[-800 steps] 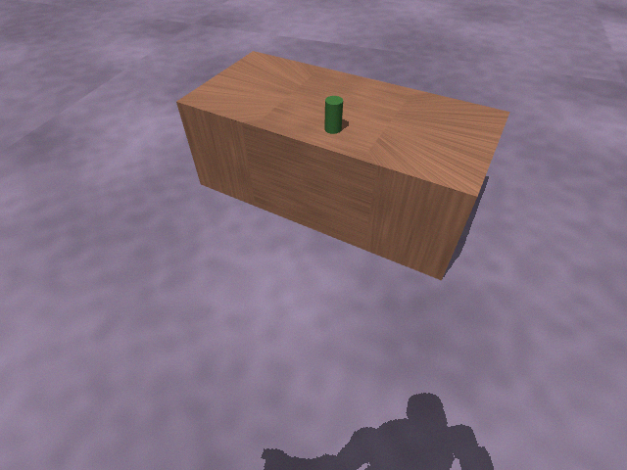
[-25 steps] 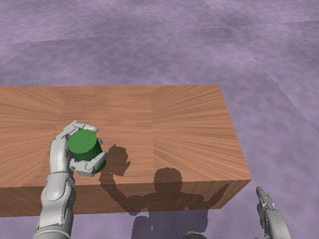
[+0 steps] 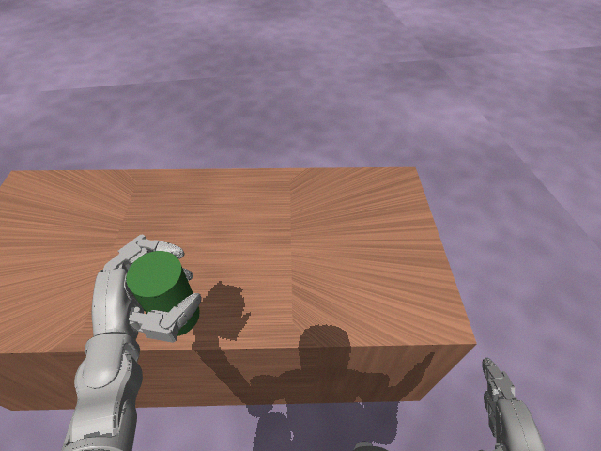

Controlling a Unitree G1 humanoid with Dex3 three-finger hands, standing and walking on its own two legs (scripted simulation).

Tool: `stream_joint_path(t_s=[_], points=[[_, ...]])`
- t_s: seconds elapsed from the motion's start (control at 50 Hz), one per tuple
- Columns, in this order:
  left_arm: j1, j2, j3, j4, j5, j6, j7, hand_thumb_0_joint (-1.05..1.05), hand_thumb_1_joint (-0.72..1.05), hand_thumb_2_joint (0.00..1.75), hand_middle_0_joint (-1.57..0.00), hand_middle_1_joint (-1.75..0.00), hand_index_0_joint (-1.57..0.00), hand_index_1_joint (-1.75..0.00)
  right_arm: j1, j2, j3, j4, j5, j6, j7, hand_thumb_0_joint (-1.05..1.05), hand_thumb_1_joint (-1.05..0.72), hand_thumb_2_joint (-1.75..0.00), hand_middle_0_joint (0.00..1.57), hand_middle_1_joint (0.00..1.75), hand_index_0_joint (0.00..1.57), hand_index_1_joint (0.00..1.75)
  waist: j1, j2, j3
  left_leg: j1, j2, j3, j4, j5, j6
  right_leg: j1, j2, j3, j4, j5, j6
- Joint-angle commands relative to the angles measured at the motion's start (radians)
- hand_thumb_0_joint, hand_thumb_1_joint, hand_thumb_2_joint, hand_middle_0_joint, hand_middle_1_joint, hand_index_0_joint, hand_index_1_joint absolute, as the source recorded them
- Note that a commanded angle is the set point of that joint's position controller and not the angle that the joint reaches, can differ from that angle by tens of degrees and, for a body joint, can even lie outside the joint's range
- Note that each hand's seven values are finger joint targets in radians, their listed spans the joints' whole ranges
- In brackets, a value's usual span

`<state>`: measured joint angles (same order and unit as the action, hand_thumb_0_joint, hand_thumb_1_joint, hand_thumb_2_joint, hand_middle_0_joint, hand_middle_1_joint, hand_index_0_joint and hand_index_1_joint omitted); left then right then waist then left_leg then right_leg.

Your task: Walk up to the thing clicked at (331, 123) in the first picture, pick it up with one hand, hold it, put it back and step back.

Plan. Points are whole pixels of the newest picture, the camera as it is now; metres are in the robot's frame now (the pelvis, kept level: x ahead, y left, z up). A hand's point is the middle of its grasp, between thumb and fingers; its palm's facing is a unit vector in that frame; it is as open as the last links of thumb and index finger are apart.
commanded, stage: hold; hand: left
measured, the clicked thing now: (166, 296) +0.33 +0.18 +0.04
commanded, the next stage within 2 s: crouch in 1.86 s
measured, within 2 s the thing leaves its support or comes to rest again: neither
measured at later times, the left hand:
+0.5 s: hand (167, 289) +0.33 +0.17 +0.06, palm faces +0.10 -0.99 +0.00, open 8.9 cm
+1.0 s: hand (168, 288) +0.33 +0.17 +0.05, palm faces +0.10 -1.00 +0.00, open 8.9 cm
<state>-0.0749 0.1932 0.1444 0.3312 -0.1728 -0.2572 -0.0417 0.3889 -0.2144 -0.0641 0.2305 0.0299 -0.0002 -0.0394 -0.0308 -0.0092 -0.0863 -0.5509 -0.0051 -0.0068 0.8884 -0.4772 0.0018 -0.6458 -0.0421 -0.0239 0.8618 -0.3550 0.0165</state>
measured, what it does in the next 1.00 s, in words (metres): stands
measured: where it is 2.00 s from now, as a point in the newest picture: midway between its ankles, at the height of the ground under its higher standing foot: outside the picture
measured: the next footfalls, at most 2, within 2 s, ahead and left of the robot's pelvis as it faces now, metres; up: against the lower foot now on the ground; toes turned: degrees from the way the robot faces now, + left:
none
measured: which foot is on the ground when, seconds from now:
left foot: down 0.00-1.00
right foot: down 0.00-1.00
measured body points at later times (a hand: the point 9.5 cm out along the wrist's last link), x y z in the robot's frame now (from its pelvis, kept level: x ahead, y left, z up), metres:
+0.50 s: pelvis +0.00 +0.00 +0.00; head +0.03 +0.01 +0.45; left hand +0.31 +0.22 +0.06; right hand +0.15 -0.25 -0.04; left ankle -0.02 +0.12 -0.69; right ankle +0.04 -0.13 -0.69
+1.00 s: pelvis +0.00 +0.00 +0.01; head +0.04 +0.01 +0.46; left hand +0.32 +0.22 +0.06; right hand +0.16 -0.26 -0.05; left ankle -0.02 +0.12 -0.69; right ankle +0.04 -0.13 -0.69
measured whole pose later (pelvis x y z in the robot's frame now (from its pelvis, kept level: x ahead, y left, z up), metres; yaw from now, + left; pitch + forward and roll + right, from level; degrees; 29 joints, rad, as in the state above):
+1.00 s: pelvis +0.00 +0.00 +0.01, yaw +0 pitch +8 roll +0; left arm -0.08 0.19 0.15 0.37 -0.17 -0.28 -0.06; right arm 0.35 -0.22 -0.07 0.33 0.03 -0.04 -0.03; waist -0.03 -0.01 -0.07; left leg -0.51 0.00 0.00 0.84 -0.46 0.00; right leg -0.61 -0.04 -0.02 0.81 -0.34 0.02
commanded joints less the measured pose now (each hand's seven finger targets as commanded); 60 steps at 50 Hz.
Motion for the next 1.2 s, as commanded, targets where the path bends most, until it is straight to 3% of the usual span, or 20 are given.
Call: stream_joint_path(t_s=[0.0,0.02,0.06,0.18,0.28,0.34,0.42,0.44,0.48,0.62,0.66,0.76,0.78,0.82,0.84,0.9,0.92,1.06,1.1,1.18], points=[[-0.302,0.105,0.02,-0.222,-0.014,-0.085,-0.007,0.0,0.34,1.35,-1.38,-1.51,-1.4,-1.51,-0.008,-0.119,-0.057,-0.149,0.003,-0.06,-0.012,0.0,0.55,-0.05,0.05,0.05,0.05,0.05,-0.015,-0.005,-0.221,0.024,-0.015,0.012,-0.158,0.208,0.003,0.217,0.018,0.001,-0.118,0.185,-0.015],[-0.34,0.148,0.055,-0.262,-0.02,-0.092,-0.009,0.0,0.34,1.35,-1.39,-1.51,-1.4,-1.51,-0.009,-0.154,-0.089,-0.161,0.002,-0.066,-0.018,0.0,0.55,-0.05,0.05,0.05,0.05,0.05,-0.017,-0.007,-0.253,0.036,-0.012,0.011,-0.155,0.232,0.001,0.225,0.018,0.0,-0.114,0.203,-0.017],[-0.334,0.136,0.043,-0.233,-0.012,-0.087,-0.016,0.0,0.34,1.34,-1.39,-1.51,-1.41,-1.51,-0.016,-0.117,-0.05,-0.124,0.0,-0.069,-0.012,0.0,0.55,-0.05,0.05,0.05,0.05,0.05,-0.003,0.02,-0.253,0.039,-0.013,0.011,-0.156,0.246,-0.001,0.225,0.017,0.001,-0.112,0.21,-0.019],[-0.323,0.13,0.05,-0.262,-0.022,-0.084,-0.008,0.0,0.34,1.33,-1.38,-1.5,-1.4,-1.5,-0.054,-0.131,-0.063,-0.131,0.003,-0.072,-0.008,0.0,0.55,-0.05,0.05,0.05,0.05,0.05,0.019,0.022,-0.246,0.036,-0.005,-0.001,-0.179,0.268,-0.011,0.242,0.021,-0.009,-0.111,0.208,-0.027],[-0.321,0.139,0.068,-0.225,-0.02,-0.091,0.0,0.0,0.31,1.33,-1.37,-1.49,-1.39,-1.5,-0.055,-0.131,-0.064,-0.128,0.002,-0.076,-0.008,0.0,0.55,-0.05,0.05,0.05,0.05,0.05,0.011,0.002,-0.22,0.03,-0.003,0.0,-0.184,0.242,-0.009,0.231,0.023,-0.01,-0.12,0.182,-0.025],[-0.307,0.103,0.023,-0.21,-0.012,-0.09,-0.009,0.0,0.32,1.33,-1.37,-1.49,-1.39,-1.49,-0.037,-0.113,-0.051,-0.134,0.003,-0.075,-0.005,0.0,0.55,-0.05,0.05,0.05,0.05,0.05,-0.002,0.006,-0.218,0.042,-0.002,0.0,-0.187,0.249,-0.01,0.229,0.025,-0.011,-0.121,0.19,-0.025],[-0.365,0.157,0.063,-0.252,-0.016,-0.1,-0.015,0.0,0.33,1.34,-1.37,-1.49,-1.39,-1.5,-0.029,-0.123,-0.062,-0.102,0.001,-0.08,-0.009,0.0,0.55,-0.05,0.05,0.05,0.05,0.05,-0.002,0.035,-0.236,0.042,-0.014,0.014,-0.185,0.196,-0.001,0.235,0.017,0.002,-0.14,0.164,-0.021],[-0.35,0.125,0.034,-0.24,-0.016,-0.097,-0.017,0.0,0.32,1.34,-1.36,-1.49,-1.38,-1.49,-0.027,-0.125,-0.059,-0.11,0.002,-0.081,-0.009,0.0,0.55,-0.05,0.05,0.05,0.05,0.05,-0.008,0.021,-0.237,0.051,-0.01,0.008,-0.19,0.206,-0.002,0.235,0.019,-0.002,-0.137,0.17,-0.022],[-0.363,0.135,0.047,-0.259,-0.024,-0.1,-0.013,0.0,0.33,1.34,-1.36,-1.49,-1.38,-1.49,-0.049,-0.159,-0.091,-0.118,0.003,-0.093,-0.016,0.0,0.55,-0.05,0.05,0.05,0.05,0.05,-0.013,0.036,-0.26,0.067,-0.01,0.009,-0.189,0.214,-0.004,0.239,0.018,0.0,-0.136,0.179,-0.022],[-0.34,0.123,0.028,-0.229,-0.016,-0.091,-0.009,0.0,0.29,1.33,-1.36,-1.49,-1.38,-1.49,-0.063,-0.119,-0.044,-0.092,0.002,-0.104,-0.013,0.0,0.55,-0.05,0.05,0.05,0.05,0.05,0.001,0.034,-0.262,0.085,0.0,-0.007,-0.191,0.302,-0.016,0.252,0.024,-0.013,-0.123,0.231,-0.028],[-0.342,0.111,0.017,-0.208,-0.018,-0.085,-0.012,0.0,0.3,1.33,-1.35,-1.47,-1.36,-1.48,-0.065,-0.126,-0.055,-0.078,0.002,-0.096,-0.013,0.0,0.55,-0.05,0.05,0.05,0.05,0.05,0.001,0.005,-0.25,0.065,-0.004,-0.003,-0.188,0.293,-0.008,0.263,0.023,-0.01,-0.133,0.237,-0.025],[-0.321,0.155,0.082,-0.204,-0.021,-0.084,-0.008,0.0,0.3,1.34,-1.35,-1.48,-1.36,-1.48,-0.089,-0.157,-0.088,-0.112,0.005,-0.097,-0.012,0.0,0.55,-0.05,0.05,0.05,0.05,0.05,0.006,-0.026,-0.243,0.064,-0.004,0.003,-0.197,0.274,-0.005,0.271,0.02,-0.01,-0.145,0.223,-0.022],[-0.302,0.112,0.046,-0.138,-0.016,-0.076,-0.009,0.0,0.32,1.33,-1.34,-1.47,-1.36,-1.47,-0.043,-0.145,-0.091,-0.026,0.002,-0.088,-0.011,0.0,0.55,-0.05,0.05,0.05,0.05,0.05,-0.004,-0.009,-0.194,0.051,-0.007,0.008,-0.197,0.256,-0.004,0.244,0.021,-0.008,-0.149,0.212,-0.022],[-0.343,0.145,0.071,-0.21,-0.022,-0.092,-0.012,0.0,0.31,1.33,-1.34,-1.47,-1.36,-1.47,-0.07,-0.147,-0.078,-0.072,0.003,-0.094,-0.008,0.0,0.55,-0.05,0.05,0.05,0.05,0.05,0.006,-0.006,-0.215,0.056,-0.003,0.003,-0.2,0.267,-0.008,0.246,0.021,-0.01,-0.144,0.212,-0.024],[-0.316,0.104,0.029,-0.201,-0.018,-0.096,-0.017,0.0,0.31,1.33,-1.34,-1.47,-1.36,-1.47,-0.069,-0.115,-0.053,-0.062,0.002,-0.094,-0.004,0.0,0.55,-0.05,0.05,0.05,0.05,0.05,0.009,0.013,-0.217,0.062,-0.006,0.005,-0.199,0.273,-0.009,0.253,0.021,-0.011,-0.141,0.216,-0.025],[-0.298,0.117,0.041,-0.182,-0.019,-0.111,-0.023,0.0,0.27,1.31,-1.34,-1.46,-1.35,-1.47,-0.07,-0.135,-0.068,-0.059,0.001,-0.1,-0.003,0.0,0.54,-0.05,0.05,0.05,0.05,0.05,0.0,0.013,-0.227,0.07,-0.002,0.001,-0.19,0.311,-0.012,0.249,0.023,-0.01,-0.126,0.243,-0.026],[-0.337,0.142,0.056,-0.287,-0.021,-0.124,-0.022,0.0,0.27,1.3,-1.34,-1.45,-1.36,-1.46,-0.105,-0.122,-0.05,-0.119,0.001,-0.104,0.0,0.0,0.54,-0.05,0.05,0.05,0.05,0.05,0.019,0.029,-0.293,0.085,-0.002,0.0,-0.185,0.343,-0.014,0.286,0.02,-0.009,-0.12,0.269,-0.028],[-0.314,0.155,0.061,-0.286,-0.02,-0.131,-0.02,0.0,0.22,1.28,-1.29,-1.42,-1.31,-1.43,-0.053,-0.158,-0.09,-0.081,-0.005,-0.102,-0.006,0.0,0.54,-0.06,0.05,0.05,0.05,0.05,-0.009,0.045,-0.31,0.107,0.002,-0.003,-0.171,0.383,-0.021,0.273,0.023,-0.008,-0.11,0.302,-0.031],[-0.367,0.123,0.023,-0.32,-0.018,-0.131,-0.019,0.0,0.23,1.28,-1.31,-1.43,-1.32,-1.44,-0.072,-0.116,-0.05,-0.101,-0.005,-0.107,-0.004,0.0,0.54,-0.06,0.05,0.05,0.05,0.05,-0.013,0.044,-0.269,0.094,0.0,-0.002,-0.176,0.358,-0.017,0.259,0.02,-0.008,-0.118,0.286,-0.028],[-0.339,0.136,0.052,-0.186,-0.024,-0.114,-0.024,0.0,0.25,1.3,-1.3,-1.43,-1.32,-1.44,-0.072,-0.144,-0.076,-0.061,0.0,-0.104,-0.007,0.0,0.54,-0.06,0.05,0.05,0.05,0.05,-0.017,0.009,-0.216,0.067,0.001,-0.005,-0.194,0.275,-0.011,0.234,0.023,-0.012,-0.132,0.217,-0.025]])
